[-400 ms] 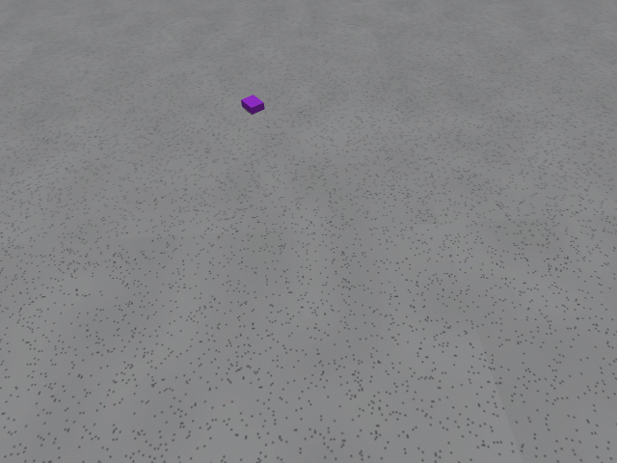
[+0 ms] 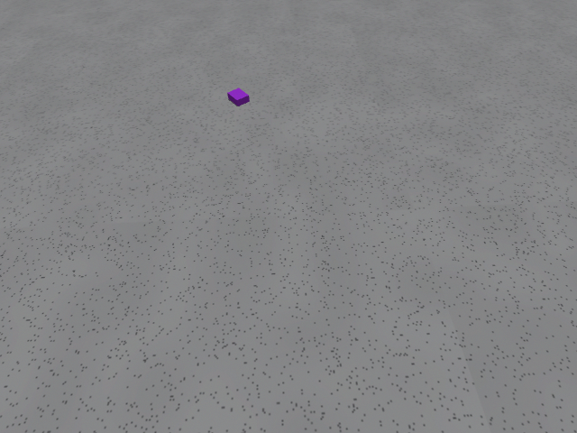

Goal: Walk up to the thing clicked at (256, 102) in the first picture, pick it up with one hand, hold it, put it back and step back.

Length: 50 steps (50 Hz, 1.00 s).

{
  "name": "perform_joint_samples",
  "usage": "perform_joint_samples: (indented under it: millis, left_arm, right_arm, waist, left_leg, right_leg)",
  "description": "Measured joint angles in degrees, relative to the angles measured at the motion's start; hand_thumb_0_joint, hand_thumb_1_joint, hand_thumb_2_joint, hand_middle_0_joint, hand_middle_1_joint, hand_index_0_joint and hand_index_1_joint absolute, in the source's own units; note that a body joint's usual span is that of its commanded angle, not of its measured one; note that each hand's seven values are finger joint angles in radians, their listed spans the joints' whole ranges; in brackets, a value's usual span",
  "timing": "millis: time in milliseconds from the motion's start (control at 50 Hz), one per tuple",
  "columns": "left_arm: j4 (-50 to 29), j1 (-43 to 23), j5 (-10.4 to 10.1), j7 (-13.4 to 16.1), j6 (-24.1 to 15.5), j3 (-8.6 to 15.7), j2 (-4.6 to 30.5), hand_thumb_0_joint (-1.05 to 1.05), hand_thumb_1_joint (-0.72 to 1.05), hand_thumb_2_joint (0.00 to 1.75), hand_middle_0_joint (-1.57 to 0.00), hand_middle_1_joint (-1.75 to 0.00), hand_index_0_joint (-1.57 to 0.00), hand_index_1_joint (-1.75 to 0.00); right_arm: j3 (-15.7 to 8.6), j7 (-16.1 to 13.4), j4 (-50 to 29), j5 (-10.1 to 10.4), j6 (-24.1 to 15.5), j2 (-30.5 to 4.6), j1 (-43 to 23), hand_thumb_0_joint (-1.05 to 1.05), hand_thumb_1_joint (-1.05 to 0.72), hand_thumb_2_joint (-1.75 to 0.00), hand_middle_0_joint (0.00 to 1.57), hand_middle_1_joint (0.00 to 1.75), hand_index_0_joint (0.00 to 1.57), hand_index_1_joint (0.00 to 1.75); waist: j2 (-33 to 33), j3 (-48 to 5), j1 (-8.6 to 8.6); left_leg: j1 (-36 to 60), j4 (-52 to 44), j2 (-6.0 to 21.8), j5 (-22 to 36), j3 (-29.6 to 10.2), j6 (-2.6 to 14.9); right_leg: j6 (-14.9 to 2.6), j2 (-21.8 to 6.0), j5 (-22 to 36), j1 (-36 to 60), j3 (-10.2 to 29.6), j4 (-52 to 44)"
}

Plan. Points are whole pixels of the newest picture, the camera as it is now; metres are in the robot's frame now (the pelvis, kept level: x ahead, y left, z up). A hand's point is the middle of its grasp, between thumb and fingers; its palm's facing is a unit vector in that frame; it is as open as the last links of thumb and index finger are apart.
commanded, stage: stand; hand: left
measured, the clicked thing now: (238, 97) +2.11 +0.41 -0.76
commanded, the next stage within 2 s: walk up in 0.72 s
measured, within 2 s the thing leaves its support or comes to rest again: neither
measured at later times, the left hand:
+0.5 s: hand out of the picture +0.08 +0.25 -0.16, palm faces -0.01 -0.94 -0.33, open 7.4 cm
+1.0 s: hand (125, 431) +0.15 +0.28 -0.14, palm faces -0.18 -0.85 -0.50, open 7.4 cm
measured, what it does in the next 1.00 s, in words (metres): lifts its right foot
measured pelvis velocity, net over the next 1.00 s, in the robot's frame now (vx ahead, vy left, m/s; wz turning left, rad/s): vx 0.04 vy -0.02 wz -0.20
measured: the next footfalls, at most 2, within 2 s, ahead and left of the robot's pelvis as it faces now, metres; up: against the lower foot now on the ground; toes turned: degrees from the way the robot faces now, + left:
left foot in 1.38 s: +0.47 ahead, +0.12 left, +0.00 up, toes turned -16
right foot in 1.78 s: +0.54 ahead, -0.12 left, +0.00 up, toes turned -36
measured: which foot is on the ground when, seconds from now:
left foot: down 0.00-0.98, up 1.00-1.00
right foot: down 0.00-1.00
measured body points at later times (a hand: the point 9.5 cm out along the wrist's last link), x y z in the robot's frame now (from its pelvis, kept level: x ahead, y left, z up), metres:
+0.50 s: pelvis +0.00 +0.00 +0.00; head +0.01 +0.00 +0.45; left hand +0.08 +0.30 -0.13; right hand +0.08 -0.30 -0.13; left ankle -0.01 +0.12 -0.75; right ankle -0.01 -0.13 -0.75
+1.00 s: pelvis +0.04 -0.02 -0.03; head +0.04 -0.06 +0.42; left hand +0.16 +0.33 -0.10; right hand +0.10 -0.37 -0.15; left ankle -0.01 +0.11 -0.74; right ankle +0.05 -0.16 -0.75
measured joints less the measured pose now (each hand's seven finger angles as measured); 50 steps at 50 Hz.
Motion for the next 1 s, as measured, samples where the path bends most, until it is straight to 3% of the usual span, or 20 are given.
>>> perform_joint_samples:
  millis: [720,800,840,900,960,1000]
  left_arm:
    - [-0.15,0.73,0.15,0.06,0.14,0.22,0.24,0.01,0.91,0.9,-0.2,-0.3,-0.2,-0.3]
    - [-3.12,5.5,0.31,-1.68,-0.56,1.3,1.28,0.01,0.91,0.9,-0.2,-0.3,-0.21,-0.3]
    - [-3.16,6.95,0.36,-1.92,0.04,1.51,2.02,0.01,0.91,0.9,-0.2,-0.3,-0.21,-0.3]
    - [-3.68,7.63,-0.04,-2.71,0.38,1.8,3.93,0.01,0.91,0.9,-0.2,-0.3,-0.21,-0.3]
    - [-5.62,8.87,-0.5,-3.51,-1.12,2.77,5.8,0.01,0.91,0.9,-0.2,-0.3,-0.21,-0.3]
    - [-7.68,9.81,0.02,-2.83,-2.86,3.91,7.61,0.01,0.9,0.9,-0.2,-0.3,-0.21,-0.3]
  right_arm:
    - [0.05,0.0,0.17,-0.02,0.19,-0.05,0.25,0.0,-0.91,-0.9,0.2,0.3,0.2,0.3]
    - [-3.11,3.78,-5.92,-1.83,0.23,-1.56,0.59,0.01,-0.91,-0.9,0.21,0.3,0.2,0.3]
    - [-4.37,4.74,-9.35,-2.03,-0.39,-2.8,0.26,0.01,-0.91,-0.9,0.21,0.3,0.2,0.3]
    - [-5.48,5.31,-12.3,-2.24,-0.66,-3.9,0.53,0.0,-0.91,-0.9,0.21,0.3,0.2,0.3]
    - [-5.94,6.22,-13.32,-2.93,0.57,-5.86,1.59,0.0,-0.91,-0.9,0.21,0.3,0.2,0.3]
    - [-6.56,6.89,-13.72,-3.16,1.59,-7.07,2.12,0.01,-0.91,-0.9,0.21,0.3,0.2,0.3]
  waist:
    - [-0.23,0.01,-0.01]
    - [-0.23,-1.18,0.3]
    - [0.82,-1.44,-0.49]
    - [1.41,-1.16,-1.12]
    - [2.96,-1.74,-0.78]
    - [4.3,-2.05,-0.12]
  left_leg:
    - [0.72,-0.81,-0.16,0.3,-0.16,0.16]
    - [-2.78,6.97,-0.13,-10.49,4.1,2.53]
    - [-3.5,7.33,0.73,-6.03,6.41,2.65]
    - [-2.42,7.89,1.53,-7.11,9.14,1.64]
    - [-1.42,11.71,3.39,-12.15,10.8,1.47]
    - [-5.14,23.47,5.03,-19.14,8.42,2.32]
  right_leg:
    - [0.18,-0.17,0.47,1.0,-0.17,-1.26]
    - [-0.97,-0.64,-7.31,-5.4,2.78,8.92]
    - [-1.74,-1.68,-10.94,-10.92,0.68,18.7]
    - [-2.23,-4.32,-14.1,-16.22,-1.95,26.09]
    - [-1.97,-6.23,-11.24,-15.39,-4.65,21.47]
    - [-0.99,-5.07,-6.59,-14.35,-5.67,20.28]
